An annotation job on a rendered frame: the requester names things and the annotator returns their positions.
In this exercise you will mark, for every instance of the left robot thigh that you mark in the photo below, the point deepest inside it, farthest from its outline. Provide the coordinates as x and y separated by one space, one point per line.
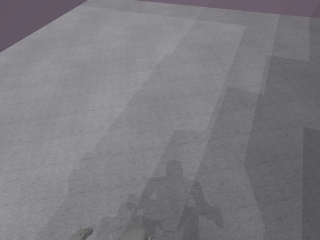
136 234

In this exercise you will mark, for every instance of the left robot hand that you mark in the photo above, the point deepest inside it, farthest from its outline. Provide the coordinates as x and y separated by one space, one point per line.
82 233

